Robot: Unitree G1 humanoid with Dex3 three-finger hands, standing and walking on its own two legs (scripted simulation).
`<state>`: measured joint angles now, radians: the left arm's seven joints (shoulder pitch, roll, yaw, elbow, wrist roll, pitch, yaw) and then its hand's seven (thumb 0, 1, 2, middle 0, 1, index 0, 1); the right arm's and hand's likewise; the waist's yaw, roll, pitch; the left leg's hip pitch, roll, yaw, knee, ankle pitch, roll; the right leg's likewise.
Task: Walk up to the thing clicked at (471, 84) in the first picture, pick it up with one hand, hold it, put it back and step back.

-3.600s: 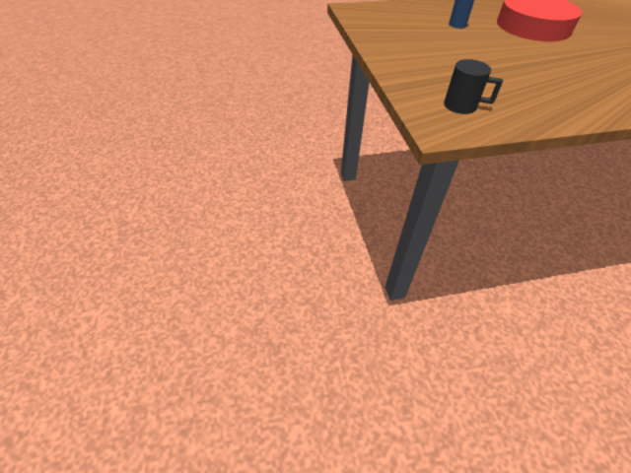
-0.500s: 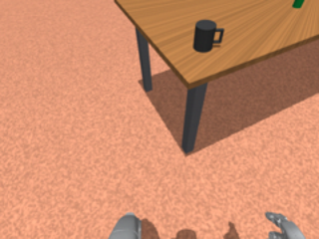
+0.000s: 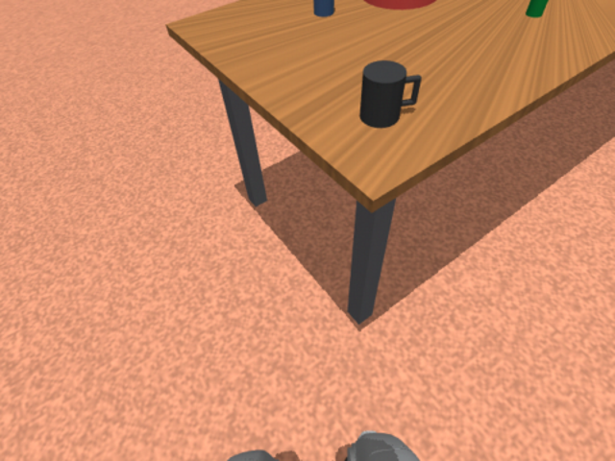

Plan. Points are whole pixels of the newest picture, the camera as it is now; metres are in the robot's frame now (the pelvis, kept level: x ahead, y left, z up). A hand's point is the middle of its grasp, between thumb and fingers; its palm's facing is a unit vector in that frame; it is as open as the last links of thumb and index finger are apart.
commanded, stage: walk up
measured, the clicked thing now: (390, 93) +0.72 -0.19 +0.06
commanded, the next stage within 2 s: stand in 1.38 s
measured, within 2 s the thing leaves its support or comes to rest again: neither
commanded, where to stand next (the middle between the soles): +0.11 +0.04 m, yaw -3 degrees
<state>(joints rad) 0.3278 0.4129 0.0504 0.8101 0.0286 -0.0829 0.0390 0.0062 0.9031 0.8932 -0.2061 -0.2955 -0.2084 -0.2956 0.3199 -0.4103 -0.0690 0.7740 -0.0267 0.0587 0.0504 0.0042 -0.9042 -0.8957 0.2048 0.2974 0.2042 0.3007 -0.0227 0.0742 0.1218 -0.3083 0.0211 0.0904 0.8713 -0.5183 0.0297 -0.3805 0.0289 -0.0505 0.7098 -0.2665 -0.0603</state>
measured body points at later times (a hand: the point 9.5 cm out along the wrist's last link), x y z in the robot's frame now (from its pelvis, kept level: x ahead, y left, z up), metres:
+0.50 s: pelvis +0.03 +0.06 +0.01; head +0.05 +0.08 +0.46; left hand +0.14 +0.37 -0.12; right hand +0.10 -0.26 -0.10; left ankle +0.04 +0.20 -0.71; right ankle +0.06 -0.08 -0.71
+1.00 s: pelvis +0.04 +0.05 +0.03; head +0.06 +0.04 +0.48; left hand +0.14 +0.35 -0.10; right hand +0.11 -0.26 -0.10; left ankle +0.04 +0.20 -0.71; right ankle +0.06 -0.08 -0.71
